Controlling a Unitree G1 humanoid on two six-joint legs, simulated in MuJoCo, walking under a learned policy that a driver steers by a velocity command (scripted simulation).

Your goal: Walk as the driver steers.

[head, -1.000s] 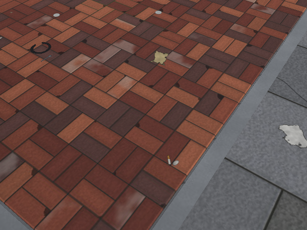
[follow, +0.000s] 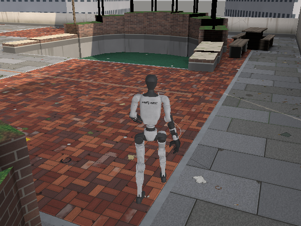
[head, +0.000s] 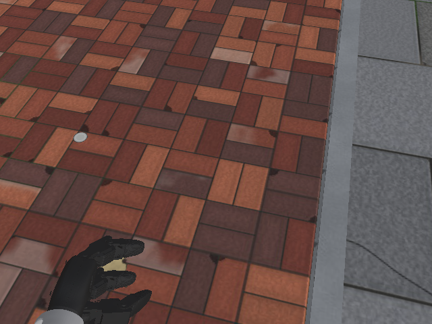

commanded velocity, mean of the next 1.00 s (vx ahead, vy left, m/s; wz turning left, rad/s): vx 1.00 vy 0.00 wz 0.75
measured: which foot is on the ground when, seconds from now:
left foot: down 0.00-0.04, up 0.06-0.46, down 0.48-0.90, up 0.92-1.00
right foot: up 0.00-0.02, down 0.04-0.46, up 0.48-0.86, down 0.88-1.00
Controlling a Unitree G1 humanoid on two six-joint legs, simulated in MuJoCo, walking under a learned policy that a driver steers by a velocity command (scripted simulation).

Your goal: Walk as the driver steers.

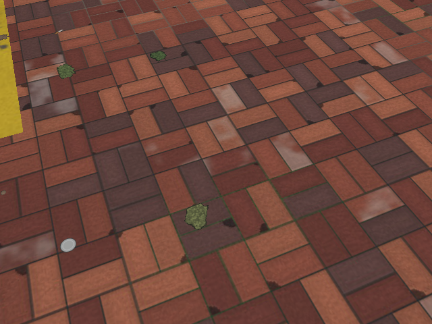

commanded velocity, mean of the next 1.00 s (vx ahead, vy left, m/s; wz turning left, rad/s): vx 1.00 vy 0.00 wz -0.61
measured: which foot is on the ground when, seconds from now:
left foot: up 0.00-0.30, down 0.32-0.76, up 0.78-1.00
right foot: down 0.00-0.32, up 0.34-0.74, down 0.76-1.00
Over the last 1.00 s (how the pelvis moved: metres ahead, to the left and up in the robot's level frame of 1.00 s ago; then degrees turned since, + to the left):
0.89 0.26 0.00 44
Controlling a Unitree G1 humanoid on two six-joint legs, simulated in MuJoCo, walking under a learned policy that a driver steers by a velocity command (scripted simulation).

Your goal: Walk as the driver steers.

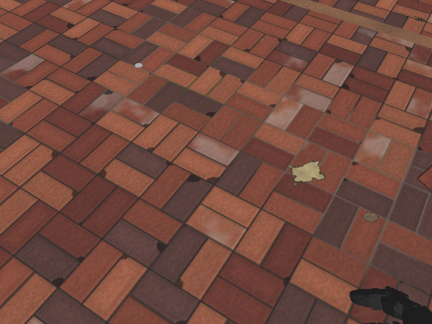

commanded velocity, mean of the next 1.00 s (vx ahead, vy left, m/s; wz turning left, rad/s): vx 0.76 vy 0.00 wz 0.05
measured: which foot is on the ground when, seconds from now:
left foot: up 0.00-0.18, down 0.20-0.64, up 0.66-1.00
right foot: down 0.00-0.18, up 0.20-0.62, down 0.64-1.00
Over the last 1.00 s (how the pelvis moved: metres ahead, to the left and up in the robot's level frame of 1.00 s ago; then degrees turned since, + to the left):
0.90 -0.19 0.01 -40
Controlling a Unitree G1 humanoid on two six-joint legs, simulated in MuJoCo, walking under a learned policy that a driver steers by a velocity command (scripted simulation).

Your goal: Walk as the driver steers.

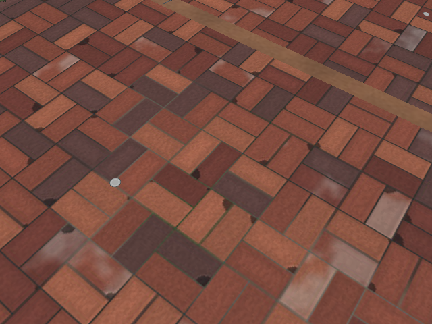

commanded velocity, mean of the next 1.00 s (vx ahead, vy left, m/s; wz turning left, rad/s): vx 0.04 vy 0.00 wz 0.87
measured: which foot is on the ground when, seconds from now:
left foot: up 0.00-0.04, down 0.06-0.50, up 0.52-0.92, down 0.94-1.00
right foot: down 0.00-0.08, up 0.10-0.48, down 0.50-0.94, up 0.96-1.00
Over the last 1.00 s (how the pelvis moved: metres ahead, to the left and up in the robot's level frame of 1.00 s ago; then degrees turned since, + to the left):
0.83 -0.01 0.00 6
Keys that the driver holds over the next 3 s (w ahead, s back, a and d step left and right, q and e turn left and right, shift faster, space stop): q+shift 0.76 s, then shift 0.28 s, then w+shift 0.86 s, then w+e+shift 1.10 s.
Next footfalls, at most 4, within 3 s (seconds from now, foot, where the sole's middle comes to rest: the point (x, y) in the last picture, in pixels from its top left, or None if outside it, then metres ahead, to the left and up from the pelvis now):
0.06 left None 0.21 0.08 -0.77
0.50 right None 0.31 -0.10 -0.77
0.94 left None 0.09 0.07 -0.77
1.42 right None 0.35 0.03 -0.77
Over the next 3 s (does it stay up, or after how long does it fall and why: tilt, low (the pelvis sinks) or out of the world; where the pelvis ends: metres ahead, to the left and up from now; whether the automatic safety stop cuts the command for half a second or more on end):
stays up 1.17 0.98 0.00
